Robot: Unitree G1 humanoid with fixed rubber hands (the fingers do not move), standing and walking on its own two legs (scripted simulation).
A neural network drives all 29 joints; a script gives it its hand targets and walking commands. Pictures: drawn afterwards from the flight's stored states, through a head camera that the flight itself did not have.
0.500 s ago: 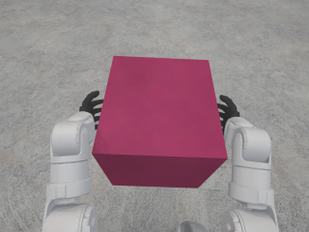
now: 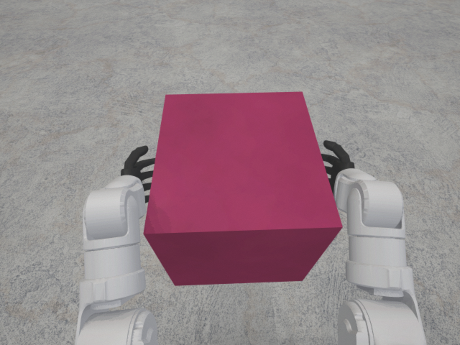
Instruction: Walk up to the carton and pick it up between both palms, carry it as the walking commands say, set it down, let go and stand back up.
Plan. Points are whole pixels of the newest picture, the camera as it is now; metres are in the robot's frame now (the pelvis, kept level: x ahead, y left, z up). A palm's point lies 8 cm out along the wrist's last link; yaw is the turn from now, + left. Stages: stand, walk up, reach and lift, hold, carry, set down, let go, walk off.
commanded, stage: carry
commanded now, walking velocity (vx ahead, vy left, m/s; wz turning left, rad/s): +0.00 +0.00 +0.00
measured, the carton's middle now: (236, 191) +0.37 -0.01 +0.05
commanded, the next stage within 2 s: none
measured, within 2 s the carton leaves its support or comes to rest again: neither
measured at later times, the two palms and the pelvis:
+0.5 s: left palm (117, 189) +0.31 +0.18 +0.13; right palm (335, 186) +0.31 -0.16 +0.13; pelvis -0.02 +0.01 +0.00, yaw +2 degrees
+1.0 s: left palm (75, 231) +0.26 +0.24 +0.10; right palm (288, 189) +0.33 -0.10 +0.10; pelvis -0.02 +0.00 -0.01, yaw +10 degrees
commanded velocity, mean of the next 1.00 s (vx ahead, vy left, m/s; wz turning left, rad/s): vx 0.00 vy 0.00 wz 0.17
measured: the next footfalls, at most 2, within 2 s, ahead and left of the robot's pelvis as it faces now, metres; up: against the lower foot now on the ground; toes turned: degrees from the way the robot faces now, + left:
none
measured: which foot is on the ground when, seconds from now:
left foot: down 0.00-1.00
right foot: down 0.00-1.00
